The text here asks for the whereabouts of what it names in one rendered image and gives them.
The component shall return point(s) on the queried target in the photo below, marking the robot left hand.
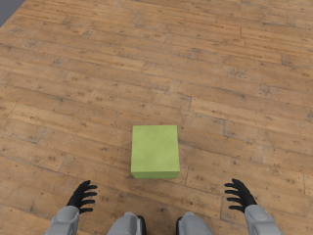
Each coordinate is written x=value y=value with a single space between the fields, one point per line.
x=76 y=200

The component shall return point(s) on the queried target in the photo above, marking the right robot forearm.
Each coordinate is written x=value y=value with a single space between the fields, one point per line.
x=260 y=222

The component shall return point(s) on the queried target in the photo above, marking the robot left thigh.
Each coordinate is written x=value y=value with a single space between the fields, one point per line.
x=127 y=225

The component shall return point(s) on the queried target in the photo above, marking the left robot foot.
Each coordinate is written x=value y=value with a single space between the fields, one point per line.
x=144 y=230

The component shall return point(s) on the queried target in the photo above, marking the carton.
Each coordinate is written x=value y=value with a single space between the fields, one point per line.
x=155 y=153

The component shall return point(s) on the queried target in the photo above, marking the left robot forearm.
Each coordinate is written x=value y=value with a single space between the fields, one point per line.
x=65 y=222

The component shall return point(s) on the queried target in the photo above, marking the robot right hand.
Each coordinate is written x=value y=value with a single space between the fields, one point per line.
x=246 y=199

